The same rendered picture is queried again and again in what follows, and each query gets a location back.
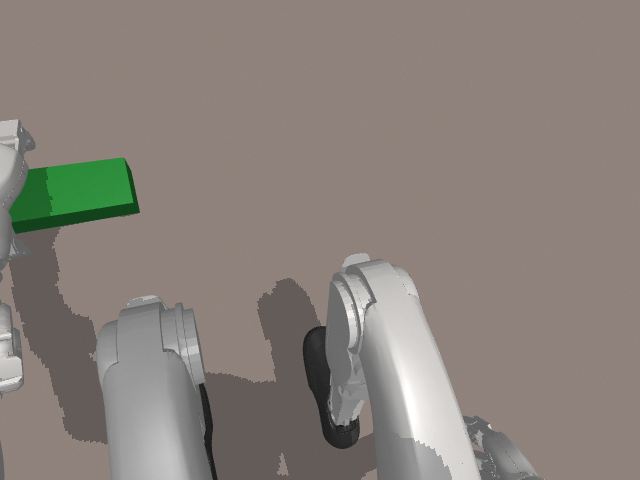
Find left robot hand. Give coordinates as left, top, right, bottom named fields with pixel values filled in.
left=0, top=119, right=36, bottom=259

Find left robot foot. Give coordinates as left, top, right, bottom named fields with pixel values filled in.
left=199, top=383, right=218, bottom=480

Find right robot hand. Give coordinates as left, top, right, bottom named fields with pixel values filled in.
left=463, top=416, right=539, bottom=480

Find left robot arm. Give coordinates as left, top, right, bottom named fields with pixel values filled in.
left=0, top=206, right=24, bottom=480

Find carton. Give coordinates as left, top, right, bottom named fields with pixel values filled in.
left=9, top=157, right=140, bottom=234

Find right robot foot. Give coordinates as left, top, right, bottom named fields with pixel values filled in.
left=303, top=326, right=360, bottom=449

